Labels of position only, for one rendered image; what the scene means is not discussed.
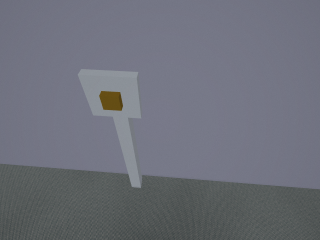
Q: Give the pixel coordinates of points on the button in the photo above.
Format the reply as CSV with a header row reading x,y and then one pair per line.
x,y
111,100

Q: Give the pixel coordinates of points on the panel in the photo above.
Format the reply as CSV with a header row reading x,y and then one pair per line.
x,y
128,84

